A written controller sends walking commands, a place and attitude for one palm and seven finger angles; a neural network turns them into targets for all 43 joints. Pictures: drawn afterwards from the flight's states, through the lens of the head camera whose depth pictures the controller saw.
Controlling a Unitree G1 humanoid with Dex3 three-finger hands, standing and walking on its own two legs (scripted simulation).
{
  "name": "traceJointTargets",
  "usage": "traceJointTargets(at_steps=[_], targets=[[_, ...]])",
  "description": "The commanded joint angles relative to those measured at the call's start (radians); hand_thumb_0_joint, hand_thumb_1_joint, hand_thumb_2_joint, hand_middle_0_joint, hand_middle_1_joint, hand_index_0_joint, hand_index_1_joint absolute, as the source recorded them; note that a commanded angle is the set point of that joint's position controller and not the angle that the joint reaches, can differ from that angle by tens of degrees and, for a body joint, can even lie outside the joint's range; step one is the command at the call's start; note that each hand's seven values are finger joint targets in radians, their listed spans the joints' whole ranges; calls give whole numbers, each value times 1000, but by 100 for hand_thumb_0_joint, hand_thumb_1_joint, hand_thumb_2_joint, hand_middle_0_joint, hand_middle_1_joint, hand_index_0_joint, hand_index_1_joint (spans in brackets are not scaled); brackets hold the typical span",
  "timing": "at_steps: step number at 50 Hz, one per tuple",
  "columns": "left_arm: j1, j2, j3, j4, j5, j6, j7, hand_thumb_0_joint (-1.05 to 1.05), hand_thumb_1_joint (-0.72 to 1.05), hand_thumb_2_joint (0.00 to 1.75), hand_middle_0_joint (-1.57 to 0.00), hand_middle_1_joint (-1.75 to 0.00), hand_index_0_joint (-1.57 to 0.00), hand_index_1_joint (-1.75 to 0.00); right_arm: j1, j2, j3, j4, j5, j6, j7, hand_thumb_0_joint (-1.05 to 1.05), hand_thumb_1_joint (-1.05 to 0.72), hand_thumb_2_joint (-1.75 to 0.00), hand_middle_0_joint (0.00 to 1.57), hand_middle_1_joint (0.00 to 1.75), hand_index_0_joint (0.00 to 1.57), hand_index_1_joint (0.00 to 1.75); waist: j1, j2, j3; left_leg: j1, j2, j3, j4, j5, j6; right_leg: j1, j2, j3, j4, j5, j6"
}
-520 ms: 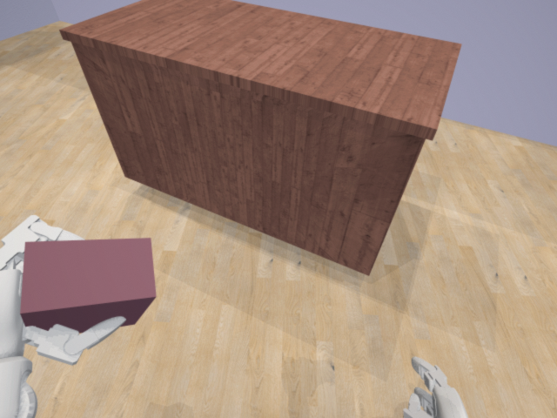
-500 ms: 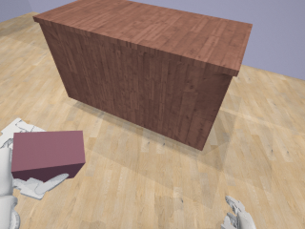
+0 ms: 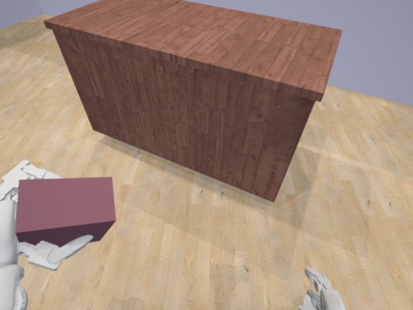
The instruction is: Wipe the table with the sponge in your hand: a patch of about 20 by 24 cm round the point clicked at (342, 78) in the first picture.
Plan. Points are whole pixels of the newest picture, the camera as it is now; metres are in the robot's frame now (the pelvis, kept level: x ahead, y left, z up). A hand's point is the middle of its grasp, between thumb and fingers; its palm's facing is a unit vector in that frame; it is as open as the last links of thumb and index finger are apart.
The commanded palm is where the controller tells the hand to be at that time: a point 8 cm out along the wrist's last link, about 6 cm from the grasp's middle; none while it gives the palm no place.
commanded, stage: walk to a spot facing it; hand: left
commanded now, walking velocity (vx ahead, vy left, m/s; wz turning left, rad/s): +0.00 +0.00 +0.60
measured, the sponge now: (79, 214) +0.22 +0.21 +0.14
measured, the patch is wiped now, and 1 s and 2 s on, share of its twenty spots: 0.00 0.00 0.00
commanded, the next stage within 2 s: none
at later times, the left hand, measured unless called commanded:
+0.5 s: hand (28, 250) +0.16 +0.24 +0.16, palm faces +0.51 -0.74 -0.43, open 10.5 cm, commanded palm +0.09 +0.28 +0.18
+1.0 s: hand out of the picture +0.12 +0.31 +0.18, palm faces +0.77 -0.51 -0.39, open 10.5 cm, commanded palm +0.05 +0.32 +0.18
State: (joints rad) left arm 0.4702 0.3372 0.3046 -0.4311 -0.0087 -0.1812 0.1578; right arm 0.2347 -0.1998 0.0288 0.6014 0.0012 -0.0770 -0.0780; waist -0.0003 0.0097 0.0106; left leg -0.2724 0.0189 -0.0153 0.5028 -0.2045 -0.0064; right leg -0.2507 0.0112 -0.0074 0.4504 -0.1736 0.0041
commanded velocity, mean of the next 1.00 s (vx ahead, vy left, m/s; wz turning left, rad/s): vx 0.24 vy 0.00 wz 0.54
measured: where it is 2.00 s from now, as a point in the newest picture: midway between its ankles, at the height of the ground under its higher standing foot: (186, 307)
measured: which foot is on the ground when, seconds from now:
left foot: down 0.00-0.44, up 0.46-0.78, down 0.80-1.00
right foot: down 0.00-0.80, up 0.82-1.00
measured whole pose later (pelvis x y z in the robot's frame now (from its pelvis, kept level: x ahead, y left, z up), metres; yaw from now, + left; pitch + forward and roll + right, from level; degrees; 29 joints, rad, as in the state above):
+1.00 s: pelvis +0.05 +0.00 -0.01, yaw +30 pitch -1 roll +0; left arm 0.44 0.38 0.37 -0.58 -0.02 -0.19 0.15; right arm 0.19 -0.11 0.02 0.58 0.01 -0.11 -0.04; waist 0.01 -0.03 0.07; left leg -0.27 0.07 0.04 0.58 -0.29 -0.01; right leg -0.52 -0.12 -0.08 1.04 -0.40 0.06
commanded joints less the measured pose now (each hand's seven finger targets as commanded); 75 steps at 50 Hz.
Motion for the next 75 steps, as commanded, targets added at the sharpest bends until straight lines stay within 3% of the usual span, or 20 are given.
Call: traceJointTargets(at_steps=[1,8,16,20,23,25,28,37,38,40,41,47,54,55,56,57,58,62,73,75], targets=[[-84,161,114,-220,-9,-66,18,0,10,130,-120,-160,-120,-160,-98,-120,-50,-158,1,-54,-4,0,-90,-90,20,30,20,30,-1,40,-90,-87,47,-52,-120,-24,25,101,-52,40,-64,-37,2],[-37,186,143,-272,-16,-61,22,0,10,130,-120,-160,-120,-160,-91,-117,-61,-173,2,-39,4,0,-90,-90,20,30,20,30,-9,7,-79,-115,33,-85,-6,-40,33,-1,-141,49,-49,-166,-20],[-42,176,154,-351,-10,-68,5,0,10,130,-120,-160,-120,-160,-79,-128,-73,-161,-19,-63,3,0,-90,-90,20,30,20,30,-10,243,-120,-129,191,-446,-201,-51,163,-22,4,-7,334,-344,36],[2,157,138,-329,-22,-57,-8,0,10,130,-120,-160,-120,-160,-91,-118,-74,-142,-17,-66,18,0,-90,-90,20,30,20,30,2,208,-132,-122,124,-380,-123,-38,139,93,10,-15,69,-295,7],[-52,201,152,-275,-23,-33,2,0,10,130,-120,-160,-120,-160,-102,-100,-90,-157,7,-39,18,0,-90,-90,20,30,20,30,18,-296,-60,-501,-69,1,514,-300,-7,186,-472,527,-271,-555,-196],[-65,212,173,-236,-16,-49,12,0,10,130,-120,-160,-120,-160,-117,-96,-58,-127,-30,-36,13,0,-90,-90,20,30,20,30,-4,-85,-30,-449,25,-19,715,-193,-17,63,-439,313,-221,-338,-185],[-58,205,153,-189,-3,-67,0,0,10,130,-120,-160,-120,-160,-125,-96,-58,-118,-22,-27,-5,0,-90,-90,20,30,20,30,3,-122,1,-399,59,52,651,-148,-28,76,-352,58,-180,-38,-122],[-98,178,135,-357,-22,-41,54,0,10,130,-120,-160,-120,-160,-78,-75,-67,-184,-23,-40,-11,0,-90,-90,20,30,20,30,5,-172,-133,6,-48,280,33,-138,7,143,-325,-116,134,295,-79],[-126,180,130,-375,-26,-45,58,0,10,130,-120,-160,-120,-160,-50,-85,-76,-187,-17,-39,-16,0,-90,-90,20,30,20,30,-34,-101,-176,180,-39,241,-37,-86,34,43,-296,-158,355,343,-34],[-150,166,113,-446,-25,-80,63,0,10,130,-120,-160,-120,-160,-68,-127,-81,-190,-7,-53,2,0,-90,-90,20,30,20,30,-27,356,-209,483,402,-482,-132,417,276,-436,-68,-132,865,-455,62],[-196,220,139,-388,3,-93,42,0,10,130,-120,-160,-120,-160,-63,-128,-88,-163,6,-63,22,0,-90,-90,20,30,20,30,-28,227,-159,379,441,-532,-157,242,302,-487,-124,3,922,-428,33],[-54,163,153,-415,-17,-85,5,0,10,130,-120,-160,-120,-160,-95,-99,-85,-139,18,-78,29,0,-90,-90,20,30,20,30,6,266,-52,19,240,-145,-221,-119,202,-299,-141,-78,606,-200,62],[-145,141,114,-195,-11,-54,-4,0,10,130,-120,-160,-120,-160,-102,-99,-61,-117,3,-76,0,0,-90,-90,20,30,20,30,23,163,-29,-142,172,-38,-45,-340,127,95,-32,-202,127,-166,70],[-175,148,104,-193,-5,-46,-4,0,10,130,-120,-160,-120,-160,-103,-85,-56,-115,4,-69,-2,0,-90,-90,20,30,20,30,26,46,-43,-206,119,1,150,-338,97,168,-93,-107,15,-236,39],[-189,195,129,-173,4,-34,3,0,10,130,-120,-160,-120,-160,-100,-63,-53,-119,3,-59,0,0,-90,-90,20,30,20,30,32,-251,-64,-412,10,84,480,-388,50,272,-332,270,-146,-414,-68],[-198,247,160,-189,-7,-31,9,0,10,130,-120,-160,-120,-160,-156,-86,-57,-137,-4,-62,-1,0,-90,-90,20,30,20,30,55,-339,-53,-504,-24,26,747,-403,22,254,-519,571,-258,-371,-169],[-236,242,154,-222,-5,-47,9,0,10,130,-120,-160,-120,-160,-141,-99,-68,-127,-13,-67,8,0,-90,-90,20,30,20,30,31,-301,-39,-481,19,-41,853,-307,13,187,-521,595,-278,-415,-177],[-128,235,183,-289,1,-83,1,0,10,130,-120,-160,-120,-160,-165,-93,-58,-110,-9,-24,15,0,-90,-90,20,30,20,30,16,-156,-50,-430,81,13,790,-175,-27,186,-409,102,-165,-28,-130],[-60,189,180,-340,-19,-72,57,0,10,130,-120,-160,-120,-160,-69,-88,-93,-190,-10,-14,12,0,-90,-90,20,30,20,30,2,-152,-117,-20,-19,273,52,-88,4,151,-357,-142,106,247,-85],[-90,182,164,-385,-18,-92,57,0,10,130,-120,-160,-120,-160,-51,-116,-103,-199,-1,-21,5,0,-90,-90,20,30,20,30,-46,153,-198,311,105,7,-75,7,107,-117,-226,-228,603,77,13]])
